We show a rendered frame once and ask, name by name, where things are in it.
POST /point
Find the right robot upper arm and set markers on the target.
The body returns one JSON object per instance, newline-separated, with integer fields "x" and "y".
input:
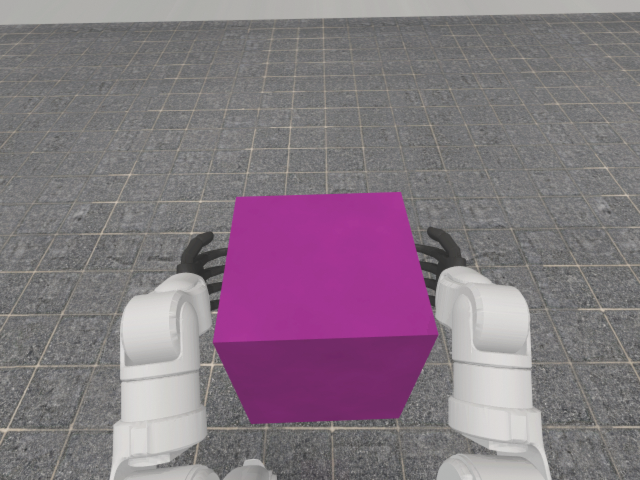
{"x": 487, "y": 467}

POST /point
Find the left robot forearm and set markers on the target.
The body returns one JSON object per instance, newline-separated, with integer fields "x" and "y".
{"x": 161, "y": 414}

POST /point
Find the right robot hand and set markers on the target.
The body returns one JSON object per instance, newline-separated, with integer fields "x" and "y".
{"x": 450, "y": 258}

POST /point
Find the right robot forearm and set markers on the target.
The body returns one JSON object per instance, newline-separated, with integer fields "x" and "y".
{"x": 492, "y": 402}

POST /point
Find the robot left shin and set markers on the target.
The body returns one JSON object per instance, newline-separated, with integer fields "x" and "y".
{"x": 253, "y": 462}

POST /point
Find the carton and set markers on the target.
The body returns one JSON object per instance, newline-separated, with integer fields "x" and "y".
{"x": 324, "y": 313}

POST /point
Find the left robot hand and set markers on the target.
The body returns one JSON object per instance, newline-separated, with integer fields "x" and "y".
{"x": 192, "y": 262}

